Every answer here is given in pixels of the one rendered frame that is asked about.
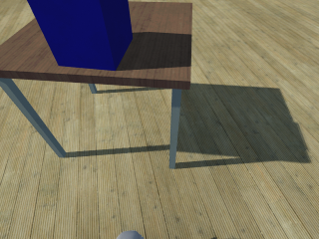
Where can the table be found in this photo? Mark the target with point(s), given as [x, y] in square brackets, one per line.
[159, 56]

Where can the carton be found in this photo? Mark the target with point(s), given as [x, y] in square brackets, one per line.
[88, 34]

